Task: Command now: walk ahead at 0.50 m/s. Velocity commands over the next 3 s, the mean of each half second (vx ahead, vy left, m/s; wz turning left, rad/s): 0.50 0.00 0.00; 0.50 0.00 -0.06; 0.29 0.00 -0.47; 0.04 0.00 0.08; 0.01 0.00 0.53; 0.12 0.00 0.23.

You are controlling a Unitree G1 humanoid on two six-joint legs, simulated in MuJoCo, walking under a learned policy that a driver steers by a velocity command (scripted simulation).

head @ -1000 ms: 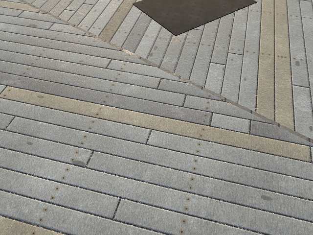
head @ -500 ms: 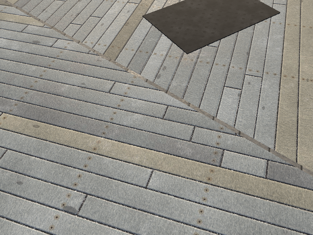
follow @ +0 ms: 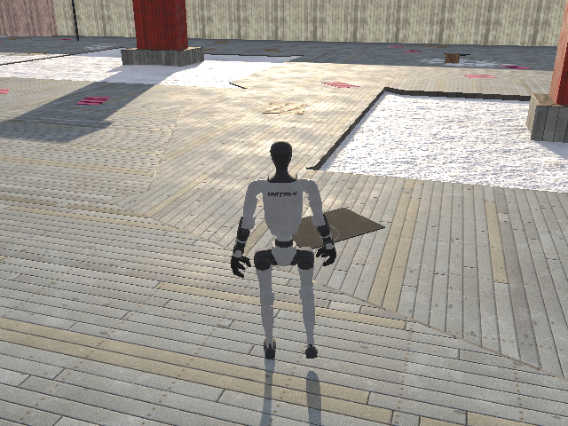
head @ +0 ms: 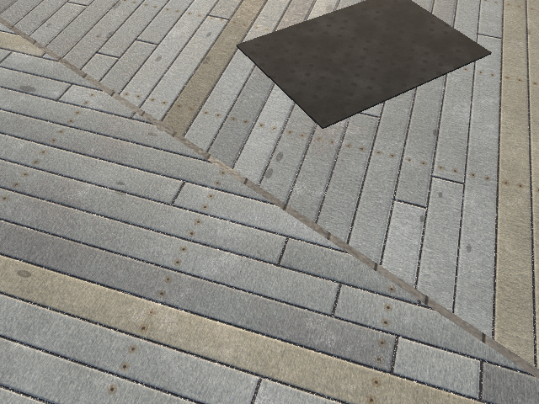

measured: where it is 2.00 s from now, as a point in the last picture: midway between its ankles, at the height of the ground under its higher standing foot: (283, 280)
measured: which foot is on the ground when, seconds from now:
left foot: down 0.00-0.42, up 0.44-0.96, down 0.98-1.00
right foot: up 0.00-0.40, down 0.42-1.00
